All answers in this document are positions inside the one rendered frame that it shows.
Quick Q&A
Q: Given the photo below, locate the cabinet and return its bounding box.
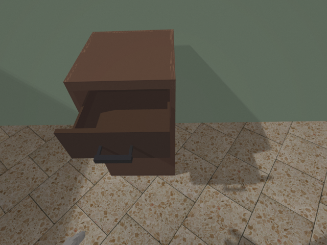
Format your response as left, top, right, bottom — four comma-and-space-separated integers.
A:
63, 29, 176, 176

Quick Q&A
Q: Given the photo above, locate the handle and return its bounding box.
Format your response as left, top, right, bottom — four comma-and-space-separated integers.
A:
94, 145, 133, 163

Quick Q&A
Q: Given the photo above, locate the robot left hand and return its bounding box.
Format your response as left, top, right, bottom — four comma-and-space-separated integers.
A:
63, 231, 85, 245

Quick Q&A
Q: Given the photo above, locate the drawer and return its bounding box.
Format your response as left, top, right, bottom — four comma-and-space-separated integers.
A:
54, 89, 170, 158

